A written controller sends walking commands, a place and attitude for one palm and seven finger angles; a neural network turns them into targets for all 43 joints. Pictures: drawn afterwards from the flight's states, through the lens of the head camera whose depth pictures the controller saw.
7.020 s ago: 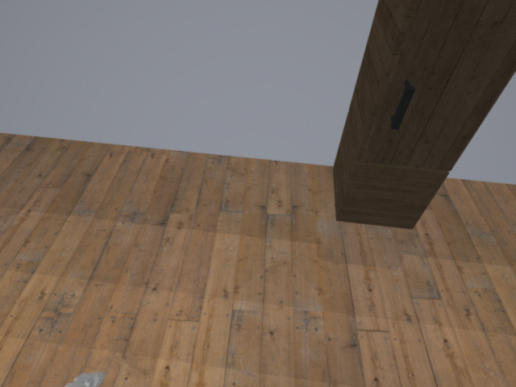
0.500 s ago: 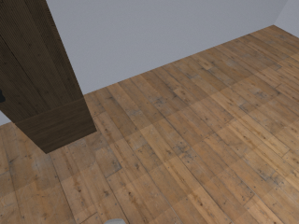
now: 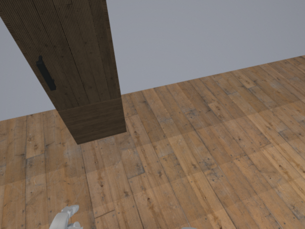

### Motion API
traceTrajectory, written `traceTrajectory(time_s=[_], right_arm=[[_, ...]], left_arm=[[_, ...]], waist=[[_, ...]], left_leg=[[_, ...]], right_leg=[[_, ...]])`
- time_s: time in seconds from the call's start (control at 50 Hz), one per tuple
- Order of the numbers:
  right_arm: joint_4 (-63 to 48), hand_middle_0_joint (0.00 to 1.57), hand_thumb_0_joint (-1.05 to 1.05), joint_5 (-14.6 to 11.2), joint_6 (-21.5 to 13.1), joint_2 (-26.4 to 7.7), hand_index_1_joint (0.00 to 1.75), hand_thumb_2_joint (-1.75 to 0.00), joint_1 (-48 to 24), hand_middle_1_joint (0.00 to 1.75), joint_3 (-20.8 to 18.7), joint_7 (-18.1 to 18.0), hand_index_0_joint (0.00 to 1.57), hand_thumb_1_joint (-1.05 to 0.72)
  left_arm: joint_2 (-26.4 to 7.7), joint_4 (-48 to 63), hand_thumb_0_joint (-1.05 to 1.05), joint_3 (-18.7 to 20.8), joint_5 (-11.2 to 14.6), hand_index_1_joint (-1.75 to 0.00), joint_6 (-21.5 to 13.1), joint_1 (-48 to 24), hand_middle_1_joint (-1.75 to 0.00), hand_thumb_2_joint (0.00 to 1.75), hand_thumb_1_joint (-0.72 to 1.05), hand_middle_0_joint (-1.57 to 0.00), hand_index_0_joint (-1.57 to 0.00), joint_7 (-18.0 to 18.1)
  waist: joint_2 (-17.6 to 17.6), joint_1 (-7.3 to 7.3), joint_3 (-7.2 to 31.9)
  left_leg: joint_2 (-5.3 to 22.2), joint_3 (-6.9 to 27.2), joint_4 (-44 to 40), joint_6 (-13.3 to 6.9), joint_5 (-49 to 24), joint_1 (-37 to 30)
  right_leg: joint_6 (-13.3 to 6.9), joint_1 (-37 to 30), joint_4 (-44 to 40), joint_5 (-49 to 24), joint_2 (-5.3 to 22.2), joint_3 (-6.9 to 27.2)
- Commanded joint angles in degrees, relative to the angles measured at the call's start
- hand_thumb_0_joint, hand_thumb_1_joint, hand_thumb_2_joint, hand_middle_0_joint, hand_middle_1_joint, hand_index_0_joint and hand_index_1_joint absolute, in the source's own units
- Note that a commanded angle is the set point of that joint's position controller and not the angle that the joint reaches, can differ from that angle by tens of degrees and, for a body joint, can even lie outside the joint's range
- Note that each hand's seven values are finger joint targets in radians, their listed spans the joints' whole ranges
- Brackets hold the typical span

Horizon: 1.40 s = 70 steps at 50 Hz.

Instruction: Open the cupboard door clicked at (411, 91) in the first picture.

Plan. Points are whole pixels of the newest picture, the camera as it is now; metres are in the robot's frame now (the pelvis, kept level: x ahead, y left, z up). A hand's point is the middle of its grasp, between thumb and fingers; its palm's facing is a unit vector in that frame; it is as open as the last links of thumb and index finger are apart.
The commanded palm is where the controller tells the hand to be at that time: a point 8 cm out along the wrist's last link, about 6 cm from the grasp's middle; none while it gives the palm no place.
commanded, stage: turn to face it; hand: left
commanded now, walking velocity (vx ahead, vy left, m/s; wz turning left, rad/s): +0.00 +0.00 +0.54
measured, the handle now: (46, 73) +0.73 +0.48 -0.07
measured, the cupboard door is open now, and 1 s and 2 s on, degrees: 0 0 0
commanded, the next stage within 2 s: take the last steps up to it in 0.38 s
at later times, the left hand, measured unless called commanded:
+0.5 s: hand out of the picture -0.05 +0.19 -0.17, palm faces +0.30 -0.92 -0.25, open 7.3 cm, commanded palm none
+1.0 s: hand out of the picture +0.04 +0.21 -0.16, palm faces +0.29 -0.93 -0.20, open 7.3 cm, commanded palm none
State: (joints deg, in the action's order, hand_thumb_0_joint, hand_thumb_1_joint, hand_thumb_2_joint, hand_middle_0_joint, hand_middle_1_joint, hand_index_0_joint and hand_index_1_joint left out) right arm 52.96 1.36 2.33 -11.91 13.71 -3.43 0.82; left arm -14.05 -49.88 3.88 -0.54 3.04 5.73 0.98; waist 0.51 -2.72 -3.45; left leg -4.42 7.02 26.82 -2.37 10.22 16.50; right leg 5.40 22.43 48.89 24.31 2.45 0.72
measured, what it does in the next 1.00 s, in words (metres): steps on the spot, turning left: right foot, then left foot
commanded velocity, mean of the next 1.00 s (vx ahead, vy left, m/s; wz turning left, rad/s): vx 0.16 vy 0.00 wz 0.19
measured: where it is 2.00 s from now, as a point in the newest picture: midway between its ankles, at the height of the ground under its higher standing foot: (130, 214)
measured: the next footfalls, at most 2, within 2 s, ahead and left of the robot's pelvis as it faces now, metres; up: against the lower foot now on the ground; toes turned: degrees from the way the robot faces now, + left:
right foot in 0.10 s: +0.04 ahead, -0.14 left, +0.00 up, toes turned +3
left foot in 0.54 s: -0.03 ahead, +0.12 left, +0.00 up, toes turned +19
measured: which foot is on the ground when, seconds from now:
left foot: down 0.00-0.10, up 0.12-0.52, down 0.54-1.00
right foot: up 0.00-0.08, down 0.10-0.54, up 0.56-1.00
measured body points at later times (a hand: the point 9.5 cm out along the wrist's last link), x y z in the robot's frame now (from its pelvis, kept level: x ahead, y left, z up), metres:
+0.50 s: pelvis -0.03 -0.01 -0.01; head +0.00 -0.01 +0.44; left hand -0.07 +0.23 -0.15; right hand +0.12 -0.25 -0.15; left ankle -0.07 +0.11 -0.72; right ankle +0.00 -0.14 -0.74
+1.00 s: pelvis +0.03 +0.02 +0.00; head +0.03 +0.01 +0.45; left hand +0.02 +0.26 -0.14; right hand +0.04 -0.22 -0.16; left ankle -0.07 +0.10 -0.74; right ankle +0.12 -0.08 -0.72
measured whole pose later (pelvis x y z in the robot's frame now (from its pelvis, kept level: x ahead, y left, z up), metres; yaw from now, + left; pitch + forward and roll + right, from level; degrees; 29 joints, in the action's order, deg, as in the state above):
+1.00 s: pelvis +0.03 +0.02 +0.00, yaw +18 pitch -1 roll +1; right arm 63.2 1.5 -1.5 -9.5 23.4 -2.3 -0.6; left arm -10.4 -58.4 2.6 -1.5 0.5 12.0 -1.3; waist 0.1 -2.1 -1.3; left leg -1.4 -2.1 20.4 -1.4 17.3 1.7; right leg 2.4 22.3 39.9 17.9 4.9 -4.9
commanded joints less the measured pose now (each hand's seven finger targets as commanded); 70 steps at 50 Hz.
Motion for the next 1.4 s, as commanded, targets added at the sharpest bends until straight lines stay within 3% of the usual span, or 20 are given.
traceTrajectory(time_s=[0.0, 0.04, 0.08, 0.1, 0.16, 0.2, 0.4, 0.48, 0.52, 0.54, 0.6, 0.66, 0.86, 1.0, 1.02, 1.04, 1.06, 1.1, 1.18, 1.38], right_arm=[[-4.5, 0.2, 0.0, 0.1, -0.6, -12.5, 0.3, -0.9, -1.2, 0.3, -3.7, -1.0, 0.2, -0.9], [-4.9, 0.2, 0.0, -0.6, -0.4, -10.6, 0.3, -0.9, -1.7, 0.3, -3.6, -0.7, 0.2, -0.9], [-6.5, 0.2, 0.0, -0.7, -0.5, -6.5, 0.3, -0.9, -0.9, 0.3, -3.1, -0.5, 0.2, -0.9], [-6.1, 0.2, 0.0, 0.0, -0.1, -9.0, 0.3, -0.9, -1.5, 0.3, -3.7, -0.4, 0.2, -0.9], [-2.5, 0.2, 0.0, 0.2, 1.6, -7.9, 0.3, -0.9, 1.8, 0.3, -3.7, 0.5, 0.2, -0.9], [-1.9, 0.2, 0.0, 0.1, 1.5, -6.9, 0.3, -0.9, 1.9, 0.3, -3.1, 0.7, 0.2, -0.9], [-3.0, 0.2, 0.0, -0.9, 0.3, -4.4, 0.3, -0.9, -7.0, 0.3, -0.9, 0.1, 0.2, -0.9], [-0.4, 0.2, 0.0, -0.9, -1.1, -5.7, 0.3, -0.9, 0.2, 0.3, -0.6, -0.3, 0.2, -0.9], [0.2, 0.2, 0.0, 0.0, -2.0, -15.0, 0.3, -0.9, 4.3, 0.3, -2.5, -0.7, 0.2, -0.9], [1.0, 0.2, 0.0, 0.2, -1.4, -16.1, 0.3, -0.9, 5.6, 0.3, -2.6, -0.8, 0.2, -0.9], [0.6, 0.2, 0.0, 0.1, -2.4, -10.1, 0.3, -0.9, 0.9, 0.3, -0.8, -1.8, 0.2, -0.9], [1.2, 0.2, 0.0, -0.3, -3.8, -8.2, 0.3, -0.9, 1.2, 0.3, -0.1, -2.0, 0.2, -0.9], [5.7, 0.2, 0.0, 0.0, -5.0, -6.7, 0.3, -0.9, 9.5, 0.3, -0.6, -2.3, 0.2, -0.9], [8.4, 0.2, 0.0, -0.1, -5.1, -5.0, 0.3, -0.9, 9.5, 0.3, -0.1, -2.3, 0.2, -0.9], [8.1, 0.2, 0.0, -0.6, -5.5, -2.7, 0.3, -0.9, 10.1, 0.3, 0.3, -1.9, 0.2, -0.9], [6.0, 0.2, 0.0, -0.9, -5.8, -0.3, 0.3, -0.9, 9.4, 0.3, 0.8, -1.6, 0.2, -0.9], [4.9, 0.2, 0.0, -0.5, -5.1, -3.7, 0.3, -0.9, 6.7, 0.3, 0.0, -1.4, 0.2, -0.9], [5.7, 0.2, 0.0, -0.2, -4.9, -2.7, 0.3, -0.9, 4.1, 0.3, -0.4, -0.9, 0.2, -0.9], [7.9, 0.2, 0.0, 0.3, -3.1, 1.5, 0.3, -0.9, 7.9, 0.3, -0.4, -0.2, 0.2, -0.9], [2.8, 0.2, 0.0, 0.0, -3.7, 1.4, 0.3, -0.9, -4.9, 0.3, 0.1, 1.1, 0.2, -0.9]], left_arm=[[-4.5, 4.4, 0.0, 1.0, 0.7, -0.3, -2.0, 3.5, -0.3, 0.9, 0.9, -0.2, -0.2, 0.8], [-6.2, 3.5, 0.0, 1.4, 0.6, -0.3, -2.7, 7.7, -0.3, 0.9, 0.9, -0.2, -0.2, 1.1], [-13.8, 4.3, 0.0, 2.6, -0.8, -0.3, -3.2, 7.7, -0.3, 0.9, 0.9, -0.2, -0.2, 1.6], [-12.5, 5.1, 0.0, 2.0, -0.4, -0.3, -2.8, 5.8, -0.3, 0.9, 0.9, -0.2, -0.2, 1.7], [-7.2, 5.8, 0.0, 0.8, -0.1, -0.3, -3.0, -1.6, -0.3, 0.9, 0.9, -0.2, -0.2, 1.4], [-6.0, 4.8, 0.0, 0.4, -0.3, -0.3, -3.6, 0.7, -0.3, 0.9, 0.9, -0.2, -0.2, 1.2], [-10.0, -1.2, 0.0, 1.6, -1.4, -0.3, -3.4, 12.6, -0.3, 0.9, 0.9, -0.2, -0.2, 1.0], [-9.1, -2.3, 0.0, 1.5, -0.5, -0.3, -2.9, 10.1, -0.3, 0.9, 0.9, -0.2, -0.2, 0.9], [-2.6, -0.3, 0.0, -0.2, 0.1, -0.3, -2.5, 10.4, -0.3, 0.9, 0.9, -0.2, -0.2, 0.2], [-3.4, 0.2, 0.0, -0.3, -0.6, -0.3, -2.1, 7.2, -0.3, 0.9, 0.9, -0.2, -0.2, 0.2], [-3.8, -2.3, 0.0, 0.0, -1.2, -0.3, -2.2, 5.1, -0.3, 0.9, 0.9, -0.2, -0.2, -1.1], [-2.8, -5.2, 0.0, -0.6, -1.2, -0.3, -3.0, 9.2, -0.3, 0.9, 0.9, -0.2, -0.2, -2.0], [-0.6, -3.6, 0.0, -0.9, -0.9, -0.3, -3.7, 2.3, -0.3, 0.9, 0.9, -0.2, -0.2, -2.0], [-0.8, -7.6, 0.0, 0.1, -0.9, -0.3, -5.5, 12.2, -0.3, 0.9, 0.9, -0.2, -0.2, -1.8], [-4.6, -9.7, 0.0, 0.9, -1.3, -0.3, -6.4, 19.0, -0.3, 0.9, 0.9, -0.2, -0.2, -1.3], [-9.9, -11.4, 0.0, 2.1, -1.1, -0.3, -6.7, 25.4, -0.3, 0.9, 0.9, -0.2, -0.2, -0.8], [-9.7, -11.3, 0.0, 1.8, -0.2, -0.3, -6.2, 26.0, -0.3, 0.9, 0.9, -0.2, -0.2, -0.3], [-5.4, -10.1, 0.0, 1.2, -0.2, -0.3, -6.5, 18.4, -0.3, 0.9, 0.9, -0.2, -0.2, 0.0], [0.7, -9.5, 0.0, -0.6, -0.5, -0.3, -7.3, 14.3, -0.3, 0.9, 0.9, -0.2, -0.2, 0.2], [-0.9, -13.1, 0.0, -0.8, -0.9, -0.3, -8.3, 20.5, -0.3, 0.9, 0.9, -0.2, -0.2, 0.2]], waist=[[9.0, 1.91, 8.1], [4.9, 4.04, 9.8], [-17.1, 4.65, 8.0], [-10.5, 3.72, 6.0], [-8.9, -0.46, -0.5], [-10.3, 0.18, -0.6], [-13.6, 5.91, 3.8], [-9.1, 1.62, 8.1], [17.6, -0.38, 9.3], [13.8, -1.82, 7.2], [12.4, 0.1, -2.1], [8.5, 1.79, -1.6], [6.2, -0.03, -4.0], [1.6, 5.41, 0.6], [-6.9, 8.19, 5.0], [-20.0, 9.72, 7.3], [-13.3, 9.89, 4.9], [-8.8, 7.46, -1.3], [-3.8, 2.44, -4.0], [-6.8, 4.56, -4.7]], left_leg=[[13.5, 18.9, -4.2, -6.5, -16.7, -3.6], [9.4, 16.4, 0.6, -2.3, -8.3, 4.3], [-1.8, -1.6, 24.1, 5.1, 22.3, 20.2], [1.4, 0.1, 33.5, 4.4, 21.5, 17.4], [4.4, -2.2, 43.2, 5.3, 12.1, 15.4], [4.9, -4.1, 43.3, 6.1, 9.5, 16.0], [4.5, -10.5, 17.5, 6.0, 17.0, 6.9], [4.7, -11.1, -4.2, 4.5, 0.5, -9.6], [25.1, 13.4, -9.5, -4.6, -13.1, -22.1], [27.9, 13.8, -11.0, -8.9, -4.5, -17.6], [21.1, 9.9, -16.2, -7.2, 14.5, -8.7], [17.5, 4.7, -16.4, -6.4, 7.6, -9.4], [19.7, 6.0, -17.8, -9.1, 5.3, -12.1], [14.0, -1.5, -1.2, -4.2, -0.4, -2.2], [9.8, -6.4, 11.6, -1.6, 3.8, 6.0], [3.6, -11.4, 26.9, 0.5, 21.3, 17.9], [5.9, -7.4, 35.4, 0.3, 23.5, 19.6], [9.6, -5.9, 41.2, 0.2, 13.8, 21.3], [11.3, -7.7, 37.4, 2.4, 4.0, 15.5], [11.2, -12.0, 16.4, 3.5, -0.4, 16.2]], right_leg=[[-1.1, -6.8, -12.9, -2.7, -2.2, -0.3], [-1.9, -19.5, -28.2, -12.1, 0.1, 0.7], [-12.1, -23.0, -35.7, -12.8, 25.6, 23.4], [-14.4, -14.8, -35.1, -13.0, 25.2, 19.5], [-10.6, -5.8, -35.3, -9.2, 16.0, 7.7], [-10.5, -8.7, -33.1, -16.9, 14.0, 2.5], [-13.1, -18.4, -25.9, -40.0, 16.7, -0.2], [-7.4, -13.2, -17.5, -32.2, 13.6, -4.5], [-1.2, 8.8, 0.5, 10.0, 3.2, -10.2], [-2.6, 9.9, 8.1, 12.8, 3.3, -6.2], [-3.2, 12.8, 14.6, 1.2, 4.6, -2.7], [-2.7, 10.4, 12.6, -4.1, 4.1, -4.1], [-2.2, 10.1, -2.8, -5.7, 4.3, -4.1], [-4.4, -16.8, -22.9, -12.2, 0.8, -6.4], [-7.3, -28.7, -26.8, -6.9, 9.2, 3.7], [-12.9, -35.8, -33.9, -6.6, 22.8, 23.5], [-15.3, -30.2, -38.0, -1.0, 25.4, 25.8], [-14.9, -19.9, -40.5, 8.0, 21.7, 21.9], [-11.6, -9.6, -41.3, -6.4, 14.7, 4.3], [-13.4, -15.9, -39.0, -22.1, 13.8, -1.3]])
